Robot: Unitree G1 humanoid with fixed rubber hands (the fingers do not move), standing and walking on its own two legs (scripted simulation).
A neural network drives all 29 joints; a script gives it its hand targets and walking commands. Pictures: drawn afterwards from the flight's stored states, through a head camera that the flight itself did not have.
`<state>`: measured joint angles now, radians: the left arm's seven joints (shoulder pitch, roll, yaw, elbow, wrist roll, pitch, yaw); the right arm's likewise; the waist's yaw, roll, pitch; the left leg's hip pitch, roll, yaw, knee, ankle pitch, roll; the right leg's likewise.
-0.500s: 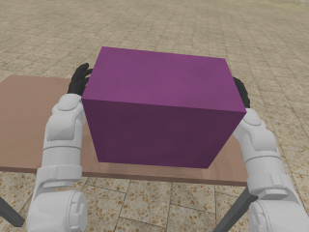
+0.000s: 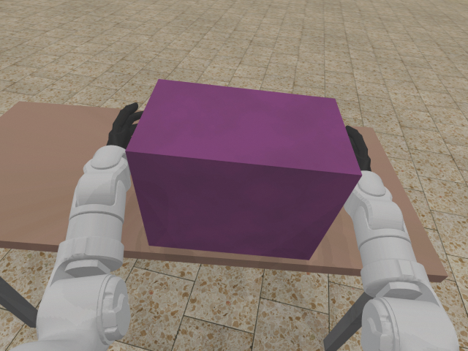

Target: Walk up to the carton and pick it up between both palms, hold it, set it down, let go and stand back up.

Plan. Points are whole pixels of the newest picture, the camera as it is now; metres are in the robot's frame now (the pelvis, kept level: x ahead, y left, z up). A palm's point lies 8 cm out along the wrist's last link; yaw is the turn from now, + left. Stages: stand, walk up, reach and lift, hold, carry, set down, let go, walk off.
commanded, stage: set down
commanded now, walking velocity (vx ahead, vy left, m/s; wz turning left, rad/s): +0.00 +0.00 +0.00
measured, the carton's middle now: (238, 175) +0.40 -0.01 +0.12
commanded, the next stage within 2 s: none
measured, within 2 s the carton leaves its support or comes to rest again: rests again in 1.74 s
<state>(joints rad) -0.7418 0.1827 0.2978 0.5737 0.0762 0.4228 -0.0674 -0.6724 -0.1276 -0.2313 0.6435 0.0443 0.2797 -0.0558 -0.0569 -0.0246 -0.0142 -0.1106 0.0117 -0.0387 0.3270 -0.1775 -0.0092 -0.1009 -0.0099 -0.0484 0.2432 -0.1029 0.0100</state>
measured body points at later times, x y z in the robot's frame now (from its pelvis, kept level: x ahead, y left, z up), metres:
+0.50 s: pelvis +0.01 +0.01 +0.00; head +0.02 +0.01 +0.45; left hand +0.45 +0.19 +0.14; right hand +0.41 -0.21 +0.12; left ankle +0.00 +0.12 -0.75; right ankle +0.02 -0.13 -0.75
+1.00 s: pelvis +0.03 +0.01 +0.00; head +0.06 +0.01 +0.45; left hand +0.47 +0.18 +0.11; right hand +0.42 -0.22 +0.09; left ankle +0.00 +0.12 -0.75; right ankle +0.02 -0.13 -0.75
